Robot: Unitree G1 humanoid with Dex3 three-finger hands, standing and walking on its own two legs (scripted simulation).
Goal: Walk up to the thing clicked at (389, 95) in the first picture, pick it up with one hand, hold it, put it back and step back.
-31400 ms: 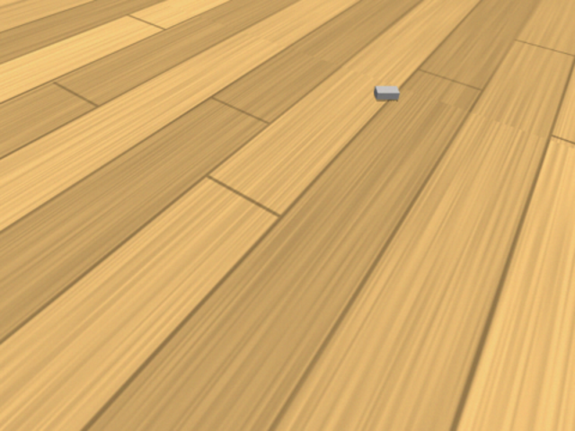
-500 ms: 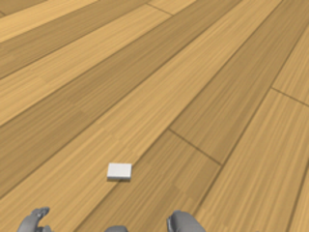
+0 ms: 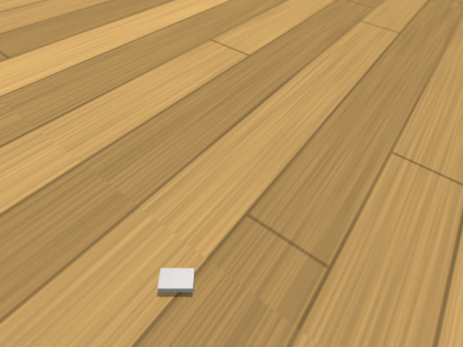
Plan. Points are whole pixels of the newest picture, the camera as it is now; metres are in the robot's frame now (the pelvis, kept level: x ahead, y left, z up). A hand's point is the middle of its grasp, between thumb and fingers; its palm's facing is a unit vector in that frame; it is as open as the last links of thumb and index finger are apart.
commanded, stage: walk up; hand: left
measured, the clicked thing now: (176, 280) +0.49 +0.21 -0.74
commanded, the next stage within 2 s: stand in 0.24 s
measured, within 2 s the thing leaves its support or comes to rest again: neither
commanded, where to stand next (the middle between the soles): +0.12 -0.04 m, yaw +2 degrees
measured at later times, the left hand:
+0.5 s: hand out of the picture +0.12 +0.24 -0.14, palm faces -0.03 -0.94 -0.34, open 7.4 cm
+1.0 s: hand out of the picture +0.08 +0.25 -0.14, palm faces -0.02 -0.94 -0.34, open 7.4 cm
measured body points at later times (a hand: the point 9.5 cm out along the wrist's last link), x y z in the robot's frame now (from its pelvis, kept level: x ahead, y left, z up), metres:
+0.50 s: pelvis +0.01 -0.01 +0.02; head +0.02 +0.00 +0.47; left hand +0.12 +0.29 -0.11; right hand +0.10 -0.31 -0.11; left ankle +0.02 +0.11 -0.73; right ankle +0.01 -0.13 -0.73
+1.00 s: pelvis +0.01 +0.00 +0.02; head +0.02 +0.00 +0.47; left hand +0.08 +0.30 -0.12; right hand +0.09 -0.30 -0.12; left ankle +0.02 +0.11 -0.73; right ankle +0.01 -0.13 -0.73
